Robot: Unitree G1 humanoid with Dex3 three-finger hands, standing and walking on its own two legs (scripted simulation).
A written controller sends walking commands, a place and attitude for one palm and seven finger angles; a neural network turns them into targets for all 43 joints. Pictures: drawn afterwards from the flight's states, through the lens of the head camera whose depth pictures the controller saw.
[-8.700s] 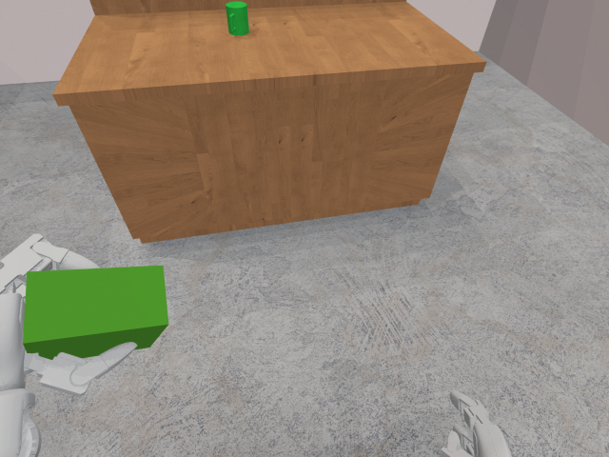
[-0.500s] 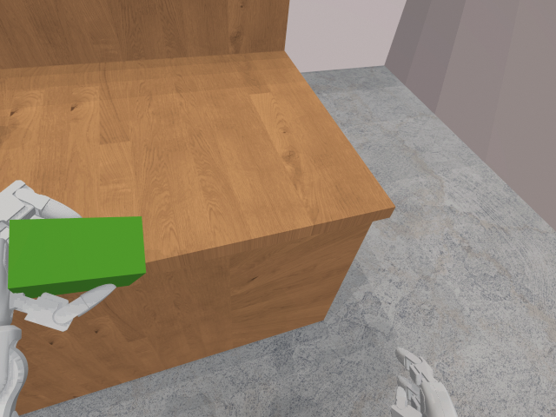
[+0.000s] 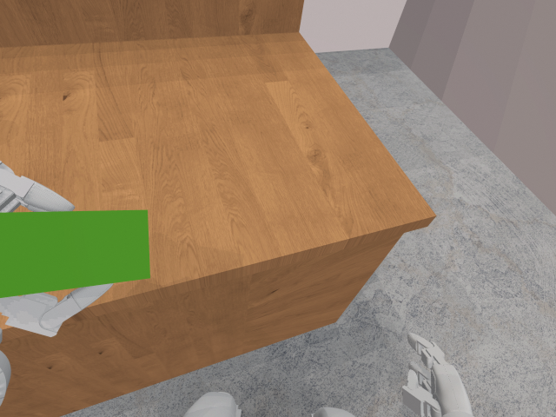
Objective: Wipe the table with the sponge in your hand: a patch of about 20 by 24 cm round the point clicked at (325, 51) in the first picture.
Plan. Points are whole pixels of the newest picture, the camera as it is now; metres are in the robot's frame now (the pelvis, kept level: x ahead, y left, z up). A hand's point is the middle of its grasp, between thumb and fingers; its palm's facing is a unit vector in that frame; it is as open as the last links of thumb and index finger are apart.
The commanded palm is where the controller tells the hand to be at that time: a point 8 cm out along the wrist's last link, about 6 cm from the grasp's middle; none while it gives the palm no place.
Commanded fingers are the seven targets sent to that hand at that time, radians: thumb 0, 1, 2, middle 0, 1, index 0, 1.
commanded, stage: shuffle to correct the standing spot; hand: left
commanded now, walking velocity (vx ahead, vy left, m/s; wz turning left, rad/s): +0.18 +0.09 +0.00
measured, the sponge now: (92, 247) +0.22 +0.22 +0.18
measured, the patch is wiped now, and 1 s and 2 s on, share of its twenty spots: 0.00 0.00 0.00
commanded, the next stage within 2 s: come to a stop and stand still in 0.38 s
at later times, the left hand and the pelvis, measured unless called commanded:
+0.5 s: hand (36, 189) +0.27 +0.30 +0.19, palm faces +0.40 -0.83 -0.39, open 10.2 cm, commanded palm +0.22 +0.33 +0.21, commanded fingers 0.00 0.10 1.30 -1.20 -1.60 -1.20 -1.60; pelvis +0.06 +0.05 +0.02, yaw +0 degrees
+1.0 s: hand out of the picture +0.28 +0.35 +0.20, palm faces +0.42 -0.78 -0.46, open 10.2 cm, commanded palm +0.21 +0.35 +0.21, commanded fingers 0.00 0.10 1.30 -1.20 -1.60 -1.20 -1.60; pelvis +0.05 +0.07 +0.03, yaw +0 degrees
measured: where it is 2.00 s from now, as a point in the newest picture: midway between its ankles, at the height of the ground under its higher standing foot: outside the picture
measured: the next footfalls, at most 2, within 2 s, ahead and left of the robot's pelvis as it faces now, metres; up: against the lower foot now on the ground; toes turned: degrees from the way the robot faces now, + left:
right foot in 0.22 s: +0.10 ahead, -0.03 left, +0.00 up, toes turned +2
left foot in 0.48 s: +0.10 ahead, +0.17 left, +0.00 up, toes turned +2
